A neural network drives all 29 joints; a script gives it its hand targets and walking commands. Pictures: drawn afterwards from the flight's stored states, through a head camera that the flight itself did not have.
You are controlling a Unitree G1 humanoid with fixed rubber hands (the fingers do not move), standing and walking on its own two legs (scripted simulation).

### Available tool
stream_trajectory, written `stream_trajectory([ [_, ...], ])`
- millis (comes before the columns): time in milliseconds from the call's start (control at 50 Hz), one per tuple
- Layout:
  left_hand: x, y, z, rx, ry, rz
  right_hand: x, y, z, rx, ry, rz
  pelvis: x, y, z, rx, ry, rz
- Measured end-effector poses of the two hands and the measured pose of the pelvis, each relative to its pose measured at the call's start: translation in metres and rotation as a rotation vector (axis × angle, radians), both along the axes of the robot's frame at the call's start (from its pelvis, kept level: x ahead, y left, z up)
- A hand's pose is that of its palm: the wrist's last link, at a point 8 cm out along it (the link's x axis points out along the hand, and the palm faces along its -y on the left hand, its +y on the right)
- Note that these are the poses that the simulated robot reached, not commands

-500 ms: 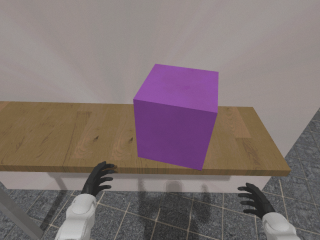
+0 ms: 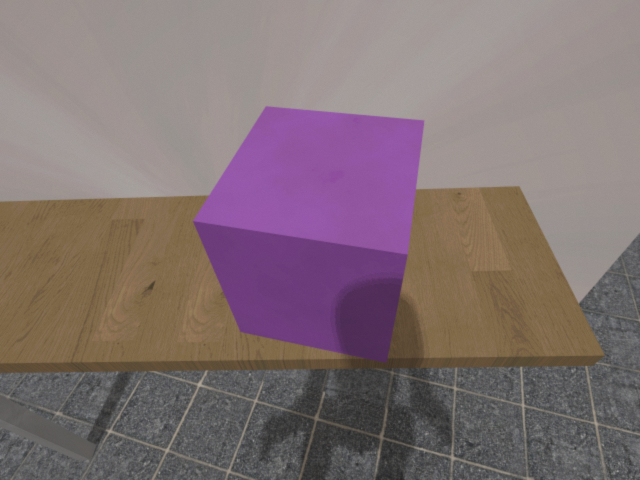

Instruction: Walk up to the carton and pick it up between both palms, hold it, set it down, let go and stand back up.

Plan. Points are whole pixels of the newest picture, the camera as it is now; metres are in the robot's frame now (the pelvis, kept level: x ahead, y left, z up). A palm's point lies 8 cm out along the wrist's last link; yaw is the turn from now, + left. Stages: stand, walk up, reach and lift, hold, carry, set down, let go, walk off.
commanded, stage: stand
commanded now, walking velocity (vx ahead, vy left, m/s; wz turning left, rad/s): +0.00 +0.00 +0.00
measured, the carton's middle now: (325, 233) +0.40 +0.02 +0.09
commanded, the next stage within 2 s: none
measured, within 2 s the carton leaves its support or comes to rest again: neither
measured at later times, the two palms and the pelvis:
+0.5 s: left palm (215, 386) +0.27 +0.20 -0.11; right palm (574, 418) +0.24 -0.34 -0.14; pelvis +0.14 -0.06 -0.04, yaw +2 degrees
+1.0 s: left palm (186, 404) +0.25 +0.24 -0.12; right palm (561, 408) +0.24 -0.29 -0.09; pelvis +0.17 -0.03 -0.01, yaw +3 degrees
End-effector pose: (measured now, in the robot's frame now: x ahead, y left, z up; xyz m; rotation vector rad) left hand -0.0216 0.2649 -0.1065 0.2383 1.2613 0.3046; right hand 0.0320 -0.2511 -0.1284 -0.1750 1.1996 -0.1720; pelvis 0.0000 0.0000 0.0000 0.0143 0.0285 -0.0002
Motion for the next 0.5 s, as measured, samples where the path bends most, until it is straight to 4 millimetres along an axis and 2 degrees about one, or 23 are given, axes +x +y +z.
stream_trajectory([
  [120,0.063,-0.009,-0.010,-0.029,-0.086,-0.034,0.099,0.019,-0.003,0.008,-0.144,0.119,0.033,0.003,-0.012,-0.020,-0.010,0.025],
  [180,0.091,-0.005,-0.020,-0.042,-0.082,-0.049,0.137,0.025,0.001,-0.002,-0.194,0.155,0.050,0.003,-0.017,0.017,-0.003,0.010],
  [220,0.117,-0.005,-0.020,-0.046,-0.092,-0.065,0.151,0.021,0.007,-0.011,-0.222,0.149,0.062,0.001,-0.015,0.005,0.000,0.019],
  [280,0.165,-0.010,-0.008,-0.043,-0.163,-0.099,0.157,0.006,0.017,-0.041,-0.197,0.129,0.082,-0.007,-0.008,-0.023,-0.005,0.046],
  [340,0.218,-0.019,0.005,-0.037,-0.268,-0.147,0.158,-0.017,0.021,-0.076,-0.141,0.120,0.099,-0.019,-0.004,-0.032,-0.015,0.051],
  [400,0.264,-0.035,0.012,-0.036,-0.360,-0.192,0.167,-0.043,0.016,-0.096,-0.106,0.116,0.115,-0.034,-0.009,-0.016,-0.028,0.050],
  [460,0.293,-0.055,0.003,-0.031,-0.405,-0.230,0.192,-0.073,-0.002,-0.101,-0.115,0.105,0.135,-0.051,-0.027,0.009,-0.054,0.044],
  [500,0.296,-0.066,-0.007,-0.026,-0.385,-0.223,0.213,-0.086,-0.016,-0.104,-0.133,0.098,0.144,-0.057,-0.038,-0.019,-0.075,0.039],
])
